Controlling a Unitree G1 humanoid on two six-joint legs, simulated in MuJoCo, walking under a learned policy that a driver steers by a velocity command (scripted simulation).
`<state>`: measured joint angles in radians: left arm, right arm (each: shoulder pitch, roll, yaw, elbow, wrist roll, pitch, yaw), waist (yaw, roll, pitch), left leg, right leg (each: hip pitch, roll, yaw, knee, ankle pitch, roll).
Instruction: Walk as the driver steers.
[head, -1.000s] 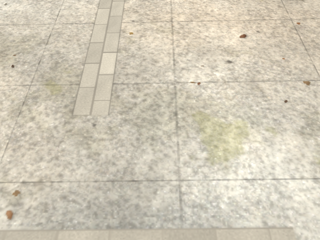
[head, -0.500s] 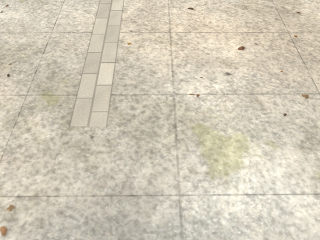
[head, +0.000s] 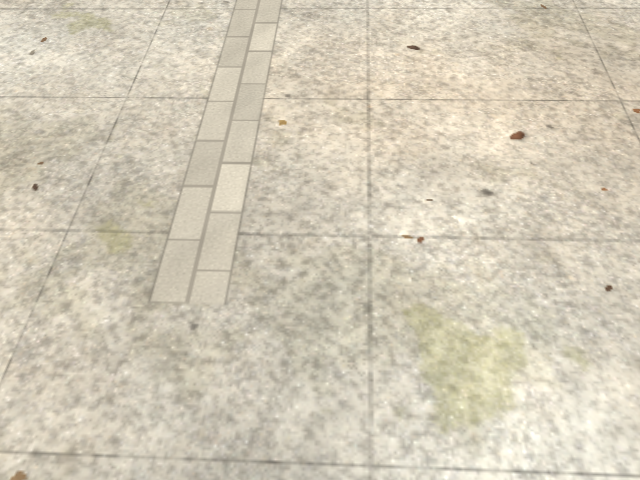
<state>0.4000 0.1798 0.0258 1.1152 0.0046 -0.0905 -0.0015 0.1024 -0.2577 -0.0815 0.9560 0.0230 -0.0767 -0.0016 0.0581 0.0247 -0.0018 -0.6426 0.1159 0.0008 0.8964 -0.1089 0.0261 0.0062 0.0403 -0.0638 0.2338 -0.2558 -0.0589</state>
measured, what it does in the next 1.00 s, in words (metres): walks ahead: left foot, then right foot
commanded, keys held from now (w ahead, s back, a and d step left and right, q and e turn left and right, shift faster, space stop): no key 1.00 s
